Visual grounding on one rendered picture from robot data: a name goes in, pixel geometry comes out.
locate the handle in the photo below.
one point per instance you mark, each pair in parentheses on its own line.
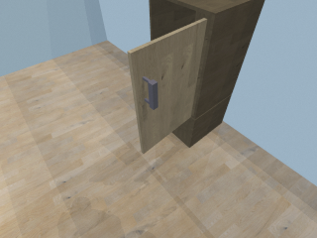
(153,89)

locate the cupboard door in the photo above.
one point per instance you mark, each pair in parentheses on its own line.
(173,61)

